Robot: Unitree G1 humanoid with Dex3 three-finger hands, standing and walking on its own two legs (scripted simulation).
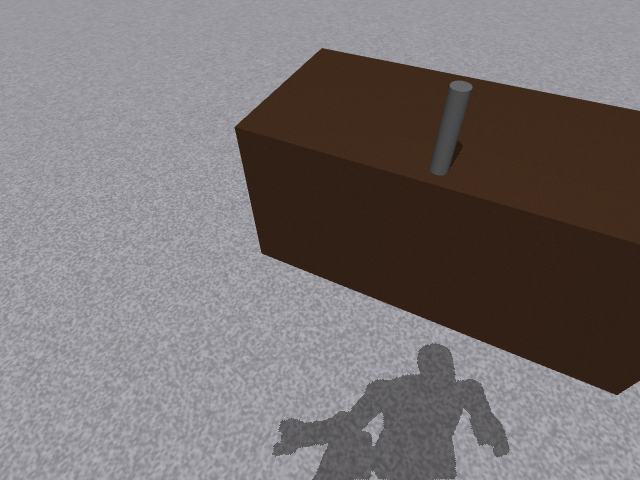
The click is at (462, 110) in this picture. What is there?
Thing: slim round
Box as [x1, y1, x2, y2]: [429, 81, 472, 175]
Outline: 464,81 453,81 449,85 429,168 435,174 445,174 448,170 472,87 469,83
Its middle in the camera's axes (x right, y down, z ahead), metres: +0.30 -0.24 +0.92
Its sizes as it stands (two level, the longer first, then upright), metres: 0.048 0.048 0.228
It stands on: a support 0.60 m high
